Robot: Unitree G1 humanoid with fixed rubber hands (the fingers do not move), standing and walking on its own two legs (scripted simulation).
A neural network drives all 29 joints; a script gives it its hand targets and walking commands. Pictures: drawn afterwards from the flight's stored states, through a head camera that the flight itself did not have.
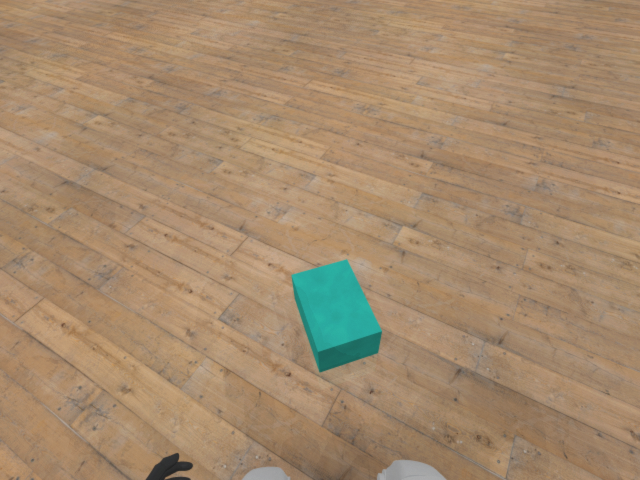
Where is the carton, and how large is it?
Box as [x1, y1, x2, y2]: [291, 259, 381, 371]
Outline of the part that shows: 346,259 291,275 295,300 319,371 376,353 378,350 381,330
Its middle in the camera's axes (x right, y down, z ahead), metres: +0.04 +0.26 +1.29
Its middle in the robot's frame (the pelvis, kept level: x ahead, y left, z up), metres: +0.72 -0.03 -0.66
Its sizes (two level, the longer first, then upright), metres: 0.298 0.205 0.149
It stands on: the floor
